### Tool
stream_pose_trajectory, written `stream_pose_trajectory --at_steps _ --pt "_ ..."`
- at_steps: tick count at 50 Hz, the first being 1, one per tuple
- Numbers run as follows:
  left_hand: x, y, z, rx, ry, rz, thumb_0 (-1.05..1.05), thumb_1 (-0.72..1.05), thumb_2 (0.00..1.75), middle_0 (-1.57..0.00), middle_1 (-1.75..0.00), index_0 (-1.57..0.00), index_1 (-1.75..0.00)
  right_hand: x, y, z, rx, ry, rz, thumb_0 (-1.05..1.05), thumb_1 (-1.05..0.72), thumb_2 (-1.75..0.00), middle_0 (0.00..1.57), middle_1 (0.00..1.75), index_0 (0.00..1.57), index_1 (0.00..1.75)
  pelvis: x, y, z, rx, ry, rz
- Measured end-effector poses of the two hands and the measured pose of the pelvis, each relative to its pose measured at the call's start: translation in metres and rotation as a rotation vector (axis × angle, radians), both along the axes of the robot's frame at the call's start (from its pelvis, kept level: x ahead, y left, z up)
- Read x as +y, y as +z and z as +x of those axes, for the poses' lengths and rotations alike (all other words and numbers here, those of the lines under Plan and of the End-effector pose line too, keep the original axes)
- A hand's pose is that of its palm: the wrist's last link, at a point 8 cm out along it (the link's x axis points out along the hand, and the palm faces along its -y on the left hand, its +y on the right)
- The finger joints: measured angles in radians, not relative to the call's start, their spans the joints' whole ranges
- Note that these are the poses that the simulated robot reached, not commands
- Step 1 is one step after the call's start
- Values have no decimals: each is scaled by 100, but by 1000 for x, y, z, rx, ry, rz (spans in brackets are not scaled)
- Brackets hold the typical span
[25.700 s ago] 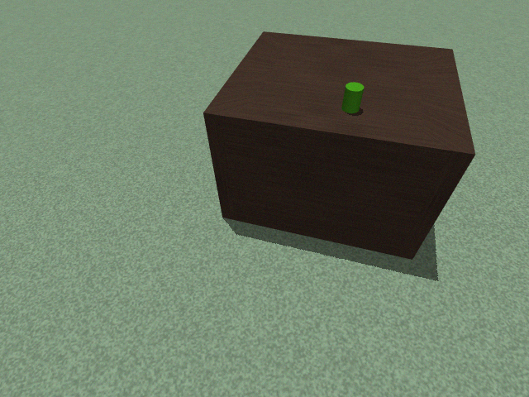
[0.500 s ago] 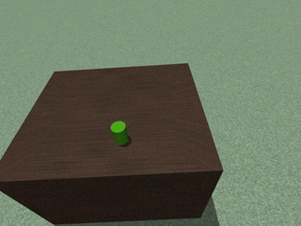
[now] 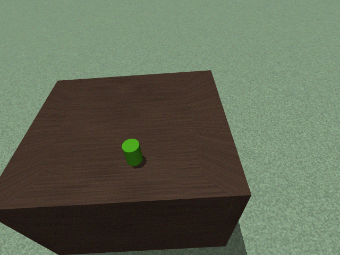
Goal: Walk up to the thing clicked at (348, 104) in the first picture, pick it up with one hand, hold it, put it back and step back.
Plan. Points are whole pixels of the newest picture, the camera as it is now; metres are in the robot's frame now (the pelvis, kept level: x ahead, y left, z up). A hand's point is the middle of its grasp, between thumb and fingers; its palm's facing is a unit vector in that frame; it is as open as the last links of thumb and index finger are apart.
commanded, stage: stand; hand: left
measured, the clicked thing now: (132, 152) +0.52 +0.17 -0.14
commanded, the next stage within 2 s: none
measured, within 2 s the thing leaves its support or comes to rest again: neither
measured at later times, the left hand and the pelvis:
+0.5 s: hand out of the picture +0.08 +0.25 -0.15, palm faces -0.01 -0.93 -0.35, open 7.6 cm; pelvis +0.00 +0.00 +0.00, yaw +0 degrees
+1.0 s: hand out of the picture +0.08 +0.25 -0.15, palm faces -0.02 -0.94 -0.35, open 7.4 cm; pelvis +0.01 +0.00 +0.00, yaw -1 degrees
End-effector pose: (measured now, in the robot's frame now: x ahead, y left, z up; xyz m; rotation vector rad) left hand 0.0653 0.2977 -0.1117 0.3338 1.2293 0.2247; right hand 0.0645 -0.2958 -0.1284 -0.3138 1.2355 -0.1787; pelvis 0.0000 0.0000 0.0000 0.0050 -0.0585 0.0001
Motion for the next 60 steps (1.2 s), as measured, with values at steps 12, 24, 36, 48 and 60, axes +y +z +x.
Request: stream_pose_trajectory --at_steps 12,24,36,48,60 --pt "-3 -2 6 -2 -3 -10 0 28 73 -19 -28 -19 -28 -2 2 2 8 -5 -5 1 -90 -90 20 30 21 30 -1 0 4 5 -1 -2" --pt "-3 -2 10 -6 -5 -15 0 83 88 -20 -30 -20 -30 -1 2 1 8 -7 -3 1 -90 -90 20 30 21 30 -1 0 5 4 -4 -2" --pt "-2 -3 8 9 -3 -14 0 90 90 -20 -30 -20 -30 -2 2 2 15 -9 -3 1 -90 -90 20 30 21 30 -2 1 7 8 -7 -1" --pt "-3 -4 11 8 -6 -19 0 91 90 -20 -30 -20 -30 -3 3 6 10 -9 -7 1 -90 -90 20 30 21 30 -2 0 10 13 -9 -2" --pt "-4 -5 17 4 -14 -23 0 91 90 -20 -30 -20 -30 -3 5 9 8 -13 -9 1 -90 -90 20 30 21 30 -1 1 13 15 -13 -3"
